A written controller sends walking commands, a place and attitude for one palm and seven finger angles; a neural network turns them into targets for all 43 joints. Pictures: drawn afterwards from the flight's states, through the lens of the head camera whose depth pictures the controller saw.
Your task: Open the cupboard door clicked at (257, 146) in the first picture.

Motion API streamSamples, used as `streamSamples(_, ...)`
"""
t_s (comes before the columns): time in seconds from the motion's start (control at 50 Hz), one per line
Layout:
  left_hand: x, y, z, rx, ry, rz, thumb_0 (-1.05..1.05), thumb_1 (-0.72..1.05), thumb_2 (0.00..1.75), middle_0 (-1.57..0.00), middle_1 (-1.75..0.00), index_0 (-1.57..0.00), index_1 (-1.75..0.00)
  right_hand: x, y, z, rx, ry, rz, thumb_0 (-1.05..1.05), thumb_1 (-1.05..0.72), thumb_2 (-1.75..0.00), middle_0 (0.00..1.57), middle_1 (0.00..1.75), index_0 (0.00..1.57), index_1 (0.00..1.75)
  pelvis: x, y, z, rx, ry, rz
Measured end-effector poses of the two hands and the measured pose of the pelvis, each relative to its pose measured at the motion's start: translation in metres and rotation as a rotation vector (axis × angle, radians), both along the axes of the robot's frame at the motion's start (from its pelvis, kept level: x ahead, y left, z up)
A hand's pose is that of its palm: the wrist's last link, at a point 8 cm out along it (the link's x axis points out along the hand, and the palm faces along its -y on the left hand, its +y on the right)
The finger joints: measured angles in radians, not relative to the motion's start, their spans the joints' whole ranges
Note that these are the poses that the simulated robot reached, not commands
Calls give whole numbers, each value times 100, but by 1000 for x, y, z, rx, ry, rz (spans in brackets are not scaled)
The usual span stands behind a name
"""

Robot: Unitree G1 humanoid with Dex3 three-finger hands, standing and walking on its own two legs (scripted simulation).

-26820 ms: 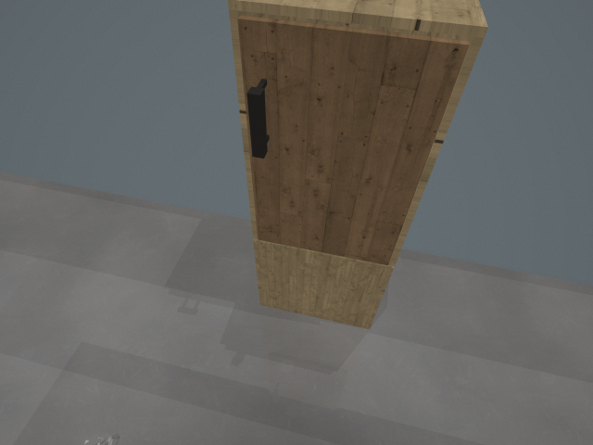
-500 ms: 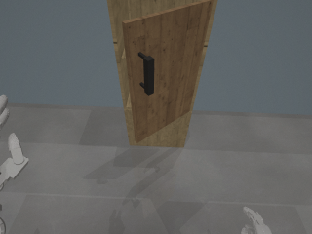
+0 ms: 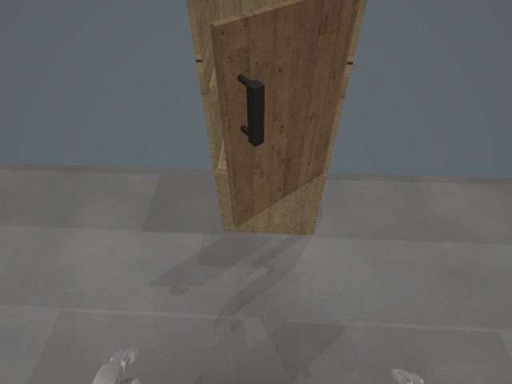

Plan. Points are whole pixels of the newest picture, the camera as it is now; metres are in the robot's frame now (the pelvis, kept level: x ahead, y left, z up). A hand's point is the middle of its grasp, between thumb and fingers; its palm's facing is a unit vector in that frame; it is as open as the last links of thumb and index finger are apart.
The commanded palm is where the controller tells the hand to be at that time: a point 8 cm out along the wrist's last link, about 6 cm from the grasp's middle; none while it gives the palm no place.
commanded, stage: let the arm hang, fingers relaxed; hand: left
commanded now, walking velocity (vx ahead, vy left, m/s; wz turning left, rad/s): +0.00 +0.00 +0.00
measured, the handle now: (249, 110) +0.61 +0.04 +0.10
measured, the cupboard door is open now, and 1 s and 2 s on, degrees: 40 40 40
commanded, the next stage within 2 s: look to check the result in 0.88 s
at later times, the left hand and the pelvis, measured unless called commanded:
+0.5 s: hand out of the picture -0.05 +0.21 -0.15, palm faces +0.03 -0.97 -0.23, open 7.4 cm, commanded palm none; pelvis -0.01 +0.03 +0.02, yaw +0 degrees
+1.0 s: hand out of the picture +0.01 +0.20 -0.16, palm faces +0.01 -0.98 -0.20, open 7.4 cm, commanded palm none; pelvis +0.01 +0.03 +0.02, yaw +0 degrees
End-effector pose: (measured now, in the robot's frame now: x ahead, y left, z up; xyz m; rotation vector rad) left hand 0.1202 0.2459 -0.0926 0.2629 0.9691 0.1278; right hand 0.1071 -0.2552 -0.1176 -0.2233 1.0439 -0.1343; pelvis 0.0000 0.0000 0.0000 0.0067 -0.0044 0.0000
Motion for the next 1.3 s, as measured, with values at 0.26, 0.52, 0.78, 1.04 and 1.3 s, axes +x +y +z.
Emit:
streamSamples(0.26,-160,8,-37,-79,491,175,-1,96,89,-20,-30,-20,-30,-119,41,-5,27,404,-53,1,-91,-90,19,30,20,30,-8,13,16,-28,-14,19)
streamSamples(0.52,-170,12,-29,-62,511,174,0,91,90,-19,-30,-20,-30,-126,72,-17,104,393,-82,1,-92,-90,20,30,20,30,-9,27,18,-12,-21,1)
streamSamples(0.78,-120,-4,-36,-106,414,120,0,92,89,-20,-30,-20,-30,-116,67,-12,83,363,-106,0,-91,-90,19,30,20,30,-1,27,19,-8,-16,-7)
streamSamples(1.04,-108,6,-32,-79,423,129,0,91,90,-20,-30,-20,-30,-98,60,-11,72,367,-95,0,-91,-90,19,30,20,30,12,25,20,-8,-12,-3)
streamSamples(1.3,-94,8,-30,-70,415,130,0,91,90,-20,-30,-20,-30,-65,48,-8,48,325,-71,0,-91,-90,20,30,20,30,23,22,22,-7,-13,0)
